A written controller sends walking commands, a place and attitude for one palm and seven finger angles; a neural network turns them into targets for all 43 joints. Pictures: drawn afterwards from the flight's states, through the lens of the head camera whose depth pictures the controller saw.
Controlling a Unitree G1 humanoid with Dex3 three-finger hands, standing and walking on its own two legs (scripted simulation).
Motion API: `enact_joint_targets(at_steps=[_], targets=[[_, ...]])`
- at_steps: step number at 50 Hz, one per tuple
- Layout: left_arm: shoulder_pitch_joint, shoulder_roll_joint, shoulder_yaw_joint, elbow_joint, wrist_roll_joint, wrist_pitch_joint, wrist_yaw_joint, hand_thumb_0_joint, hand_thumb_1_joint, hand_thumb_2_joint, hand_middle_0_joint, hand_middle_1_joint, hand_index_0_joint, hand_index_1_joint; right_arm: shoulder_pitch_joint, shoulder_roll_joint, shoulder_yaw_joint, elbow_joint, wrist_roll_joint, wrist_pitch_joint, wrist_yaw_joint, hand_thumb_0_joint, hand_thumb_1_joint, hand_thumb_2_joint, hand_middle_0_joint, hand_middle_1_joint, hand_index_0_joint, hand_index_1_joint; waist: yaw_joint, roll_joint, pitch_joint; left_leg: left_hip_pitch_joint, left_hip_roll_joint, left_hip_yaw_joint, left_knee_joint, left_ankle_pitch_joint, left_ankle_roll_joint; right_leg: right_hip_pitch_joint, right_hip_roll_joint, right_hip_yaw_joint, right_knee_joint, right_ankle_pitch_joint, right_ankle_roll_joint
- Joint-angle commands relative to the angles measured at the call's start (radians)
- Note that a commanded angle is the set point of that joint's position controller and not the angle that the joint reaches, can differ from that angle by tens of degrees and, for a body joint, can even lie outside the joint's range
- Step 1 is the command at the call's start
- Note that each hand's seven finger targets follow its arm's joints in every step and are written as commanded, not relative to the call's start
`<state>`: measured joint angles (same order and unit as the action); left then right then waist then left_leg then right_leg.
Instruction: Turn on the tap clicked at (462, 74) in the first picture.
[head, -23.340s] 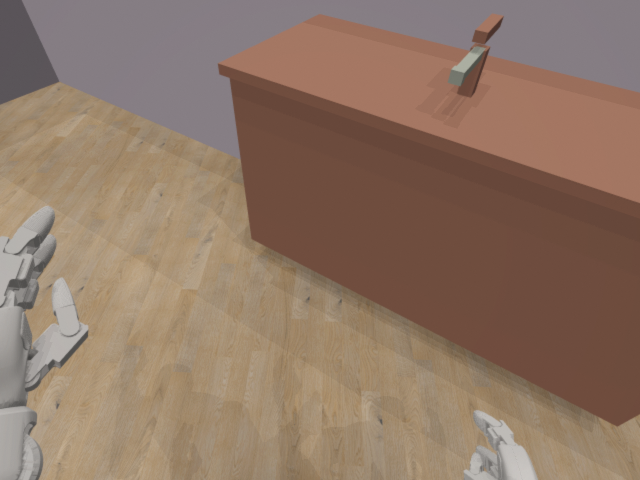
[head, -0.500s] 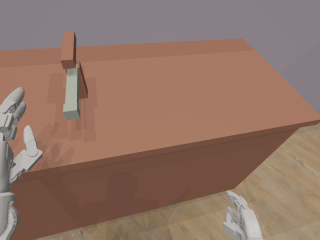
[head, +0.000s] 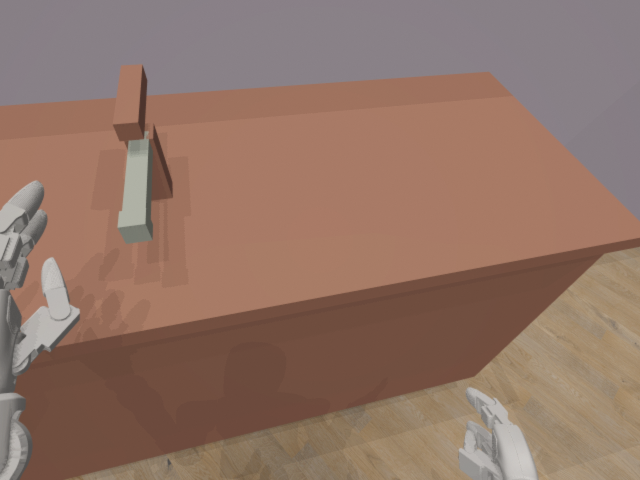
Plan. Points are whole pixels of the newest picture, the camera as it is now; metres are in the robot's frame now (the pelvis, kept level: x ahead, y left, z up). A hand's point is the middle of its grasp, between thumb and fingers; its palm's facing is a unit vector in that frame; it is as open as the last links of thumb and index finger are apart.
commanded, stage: shuffle to correct the standing spot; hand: left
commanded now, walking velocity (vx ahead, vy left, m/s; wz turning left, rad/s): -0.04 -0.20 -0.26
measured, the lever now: (136, 226) +0.34 +0.25 +0.13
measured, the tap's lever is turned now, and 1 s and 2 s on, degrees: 0 0 0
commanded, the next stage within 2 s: come to a stop and stand still in 0.50 s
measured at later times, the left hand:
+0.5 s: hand (145, 317) +0.22 +0.19 +0.16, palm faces +0.34 -0.85 -0.41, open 7.4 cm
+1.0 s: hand (113, 299) +0.23 +0.22 +0.16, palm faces +0.38 -0.85 -0.38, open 7.4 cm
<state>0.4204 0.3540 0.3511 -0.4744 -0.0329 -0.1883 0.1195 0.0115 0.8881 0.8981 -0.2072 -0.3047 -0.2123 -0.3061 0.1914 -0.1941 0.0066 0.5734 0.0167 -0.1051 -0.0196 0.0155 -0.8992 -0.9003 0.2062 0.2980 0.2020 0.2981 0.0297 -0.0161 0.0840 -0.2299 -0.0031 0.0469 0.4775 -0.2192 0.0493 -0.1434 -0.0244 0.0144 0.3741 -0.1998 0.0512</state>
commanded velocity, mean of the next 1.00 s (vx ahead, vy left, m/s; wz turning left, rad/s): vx -0.03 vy -0.11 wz -0.01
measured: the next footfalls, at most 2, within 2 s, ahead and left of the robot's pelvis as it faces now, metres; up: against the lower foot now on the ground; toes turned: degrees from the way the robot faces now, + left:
none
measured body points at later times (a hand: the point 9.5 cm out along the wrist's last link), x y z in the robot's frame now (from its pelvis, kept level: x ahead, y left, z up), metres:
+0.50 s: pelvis +0.00 -0.06 +0.00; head +0.03 -0.05 +0.44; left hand +0.20 +0.23 +0.18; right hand +0.17 -0.29 -0.08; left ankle +0.03 +0.08 -0.74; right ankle +0.00 -0.16 -0.74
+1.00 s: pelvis -0.01 -0.03 +0.00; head +0.02 -0.03 +0.45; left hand +0.20 +0.26 +0.18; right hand +0.16 -0.27 -0.08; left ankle +0.03 +0.08 -0.74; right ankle +0.00 -0.16 -0.74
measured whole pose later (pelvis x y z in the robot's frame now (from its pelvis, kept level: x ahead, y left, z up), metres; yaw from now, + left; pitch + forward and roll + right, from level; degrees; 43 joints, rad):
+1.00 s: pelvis -0.01 -0.03 +0.00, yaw -2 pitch -2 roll -1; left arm 0.36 0.37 0.39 -0.40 -0.06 -0.20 0.10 0.01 0.89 0.90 -0.20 -0.30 -0.21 -0.31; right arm 0.21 -0.22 -0.01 0.57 0.02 -0.17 0.01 0.02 -0.90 -0.90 0.21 0.30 0.20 0.30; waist 0.03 0.00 0.08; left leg -0.25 0.04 0.06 0.49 -0.22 0.00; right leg -0.21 0.02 0.04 0.47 -0.23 0.01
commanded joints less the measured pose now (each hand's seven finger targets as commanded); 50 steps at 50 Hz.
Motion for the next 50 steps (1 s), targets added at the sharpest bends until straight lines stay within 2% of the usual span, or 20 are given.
enact_joint_targets(at_steps=[1, 7, 12, 13, 14, 23, 24, 28, 31, 35, 39, 40, 41, 42, 43, 44, 45, 47, 48, 50], targets=[[-0.099, 0.154, 0.105, -0.204, -0.007, -0.063, 0.010, 0.000, 0.900, 0.900, -0.200, -0.300, -0.200, -0.300, -0.083, -0.129, -0.058, -0.162, 0.011, -0.052, -0.012, 0.000, -0.900, -0.900, 0.200, 0.300, 0.200, 0.300, -0.008, 0.096, -0.142, 0.048, 0.099, -0.085, -0.146, 0.033, -0.037, 0.002, 0.022, -0.018, -0.004, 0.097, -0.049], [-0.104, 0.150, 0.102, -0.218, -0.011, -0.044, 0.006, 0.000, 0.900, 0.900, -0.200, -0.300, -0.200, -0.300, -0.079, -0.121, -0.067, -0.180, 0.017, -0.044, 0.002, 0.000, -0.900, -0.900, 0.200, 0.300, 0.200, 0.300, -0.006, 0.122, -0.169, 0.050, 0.154, -0.098, -0.123, 0.090, -0.023, 0.004, 0.028, -0.031, 0.038, 0.089, -0.041], [-0.068, 0.159, 0.109, -0.247, -0.022, -0.032, -0.001, 0.000, 0.900, 0.900, -0.200, -0.300, -0.200, -0.300, -0.078, -0.120, -0.073, -0.191, 0.017, -0.038, 0.007, 0.000, -0.900, -0.900, 0.200, 0.300, 0.200, 0.300, -0.010, 0.108, -0.162, 0.042, 0.139, -0.068, -0.078, 0.068, -0.031, -0.024, 0.022, -0.010, 0.019, 0.113, -0.048], [-0.052, 0.193, 0.145, -0.256, -0.022, -0.029, 0.002, 0.000, 0.900, 0.900, -0.200, -0.300, -0.200, -0.300, -0.084, -0.121, -0.071, -0.189, 0.016, -0.036, 0.004, 0.000, -0.900, -0.900, 0.200, 0.300, 0.200, 0.300, -0.008, 0.125, -0.167, 0.046, 0.135, -0.064, -0.071, 0.071, -0.032, -0.029, 0.021, -0.006, 0.012, 0.116, -0.049], [-0.050, 0.161, 0.118, -0.250, -0.027, -0.028, -0.003, 0.000, 0.900, 0.900, -0.200, -0.300, -0.200, -0.300, -0.075, -0.119, -0.069, -0.188, 0.012, -0.033, 0.005, 0.000, -0.900, -0.900, 0.200, 0.300, 0.200, 0.300, -0.012, 0.104, -0.167, 0.032, 0.132, -0.068, -0.065, 0.067, -0.030, -0.026, 0.022, -0.008, 0.012, 0.120, -0.050], [-0.004, 0.207, 0.160, -0.262, -0.045, -0.014, -0.009, 0.000, 0.900, 0.900, -0.200, -0.300, -0.200, -0.300, -0.070, -0.122, -0.085, -0.188, 0.010, -0.031, -0.016, 0.000, -0.900, -0.900, 0.200, 0.300, 0.200, 0.300, -0.018, 0.052, -0.182, 0.076, 0.114, -0.040, 0.030, 0.116, -0.034, -0.091, -0.010, 0.052, 0.002, 0.191, -0.070], [0.003, 0.182, 0.136, -0.249, -0.047, -0.013, -0.012, 0.000, 0.900, 0.900, -0.200, -0.300, -0.200, -0.300, -0.060, -0.121, -0.083, -0.183, 0.006, -0.027, -0.016, 0.000, -0.900, -0.900, 0.200, 0.300, 0.200, 0.300, -0.022, 0.039, -0.184, 0.067, 0.111, -0.036, 0.038, 0.106, -0.032, -0.088, -0.013, 0.044, 0.002, 0.183, -0.067], [0.011, 0.217, 0.169, -0.267, -0.051, -0.011, -0.006, 0.000, 0.900, 0.900, -0.200, -0.300, -0.200, -0.300, -0.068, -0.121, -0.090, -0.183, 0.010, -0.031, -0.024, 0.000, -0.900, -0.900, 0.200, 0.300, 0.200, 0.300, -0.022, 0.016, -0.170, 0.075, 0.093, -0.029, 0.063, 0.057, -0.036, -0.133, -0.032, 0.083, -0.014, 0.161, -0.084], [0.013, 0.206, 0.159, -0.264, -0.054, -0.017, -0.004, 0.000, 0.900, 0.900, -0.200, -0.300, -0.200, -0.300, -0.064, -0.120, -0.084, -0.182, 0.008, -0.029, -0.025, 0.000, -0.900, -0.900, 0.200, 0.300, 0.200, 0.300, -0.022, 0.038, -0.163, 0.042, 0.095, -0.036, 0.049, 0.023, -0.032, -0.123, -0.032, 0.075, -0.014, 0.097, -0.077], [0.029, 0.195, 0.152, -0.265, -0.049, -0.019, 0.019, 0.000, 0.900, 0.900, -0.200, -0.300, -0.200, -0.300, -0.075, -0.114, -0.072, -0.177, 0.014, -0.031, -0.025, 0.000, -0.900, -0.900, 0.200, 0.300, 0.200, 0.300, -0.020, 0.022, -0.160, 0.041, 0.059, -0.040, 0.064, -0.021, -0.031, -0.105, -0.074, 0.144, -0.062, 0.030, -0.092], [0.029, 0.182, 0.134, -0.239, -0.040, -0.018, 0.028, 0.000, 0.900, 0.900, -0.200, -0.300, -0.200, -0.300, -0.077, -0.118, -0.061, -0.158, 0.009, -0.032, -0.029, 0.000, -0.900, -0.900, 0.200, 0.300, 0.200, 0.300, -0.022, 0.023, -0.129, 0.056, 0.073, -0.059, 0.003, 0.001, -0.025, -0.104, -0.054, 0.107, -0.066, -0.003, -0.085], [-0.895, 0.962, 0.705, -0.407, 0.087, -0.121, -0.007, 0.000, 0.900, 0.900, -0.200, -0.300, -0.200, -0.300, 0.048, -0.148, -0.093, -0.095, -0.053, -0.098, -0.042, 0.000, -0.900, -0.900, 0.200, 0.300, 0.200, 0.300, 0.044, -0.155, -0.069, -0.073, 0.052, 0.046, 0.096, 0.081, -0.043, -0.119, -0.048, 0.157, -0.132, 0.306, -0.031], [-0.406, 0.386, 0.305, 0.089, 0.013, -0.090, -0.050, 0.000, 0.900, 0.900, -0.200, -0.300, -0.200, -0.300, -0.017, -0.064, -0.057, -0.078, -0.028, -0.108, -0.041, 0.000, -0.900, -0.900, 0.200, 0.300, 0.200, 0.300, 0.004, -0.147, -0.210, -0.020, -0.033, -0.008, 0.037, 0.118, -0.038, -0.014, -0.105, 0.164, 0.004, 0.431, -0.133], [-0.154, 0.256, 0.215, 0.158, -0.008, -0.083, -0.061, 0.000, 0.900, 0.900, -0.200, -0.300, -0.200, -0.300, 0.012, -0.135, -0.085, -0.142, -0.004, -0.122, -0.030, 0.000, -0.900, -0.900, 0.200, 0.300, 0.200, 0.300, 0.038, -0.032, -0.198, 0.044, 0.020, 0.019, 0.029, 0.166, -0.048, -0.009, -0.094, 0.204, 0.007, 0.505, -0.083], [-0.055, 0.081, 0.059, 0.110, -0.037, -0.088, -0.067, 0.000, 0.900, 0.900, -0.200, -0.300, -0.200, -0.300, -0.002, -0.128, -0.079, -0.143, 0.012, -0.126, -0.004, 0.000, -0.900, -0.900, 0.200, 0.300, 0.200, 0.300, 0.019, 0.131, -0.238, 0.104, 0.050, 0.012, -0.008, 0.236, -0.031, 0.023, -0.077, 0.129, 0.067, 0.465, -0.068], [-0.096, 0.118, 0.061, -0.047, -0.031, -0.093, -0.057, 0.000, 0.900, 0.900, -0.200, -0.300, -0.200, -0.300, 0.001, -0.149, -0.086, -0.150, 0.012, -0.123, 0.011, 0.000, -0.900, -0.900, 0.200, 0.300, 0.200, 0.300, 0.011, 0.151, -0.266, 0.127, 0.081, -0.007, -0.019, 0.317, -0.023, 0.024, -0.052, 0.094, 0.089, 0.386, -0.050], [-0.087, 0.132, 0.055, -0.107, -0.029, -0.092, -0.046, 0.000, 0.900, 0.900, -0.200, -0.300, -0.200, -0.300, -0.030, -0.142, -0.078, -0.155, 0.013, -0.124, 0.022, 0.000, -0.900, -0.900, 0.200, 0.300, 0.200, 0.300, 0.018, 0.125, -0.262, 0.125, 0.097, -0.026, -0.012, 0.341, -0.016, 0.012, -0.040, 0.076, 0.087, 0.326, -0.038], [-0.048, 0.148, 0.058, -0.156, -0.025, -0.085, -0.026, 0.000, 0.900, 0.900, -0.200, -0.300, -0.200, -0.300, -0.051, -0.135, -0.068, -0.161, 0.009, -0.127, 0.028, 0.000, -0.900, -0.900, 0.200, 0.300, 0.200, 0.300, 0.018, 0.024, -0.232, 0.074, 0.098, -0.048, -0.030, 0.238, -0.020, 0.001, -0.027, 0.063, 0.051, 0.194, -0.047], [-0.003, 0.166, 0.083, -0.154, -0.028, -0.077, -0.014, 0.000, 0.900, 0.900, -0.200, -0.300, -0.200, -0.300, -0.075, -0.129, -0.059, -0.158, 0.012, -0.125, 0.027, 0.000, -0.900, -0.900, 0.200, 0.300, 0.200, 0.300, 0.018, 0.016, -0.215, 0.080, 0.099, -0.045, -0.046, 0.186, -0.022, -0.016, -0.020, 0.051, 0.039, 0.156, -0.050], [-0.054, 0.195, 0.125, -0.190, -0.023, -0.081, -0.005, 0.000, 0.900, 0.900, -0.200, -0.300, -0.200, -0.300, -0.073, -0.134, -0.058, -0.168, 0.003, -0.118, 0.014, 0.000, -0.900, -0.900, 0.200, 0.300, 0.200, 0.300, 0.006, -0.033, -0.186, 0.032, 0.088, -0.061, -0.066, 0.079, -0.024, -0.030, -0.019, 0.055, 0.018, 0.072, -0.055]])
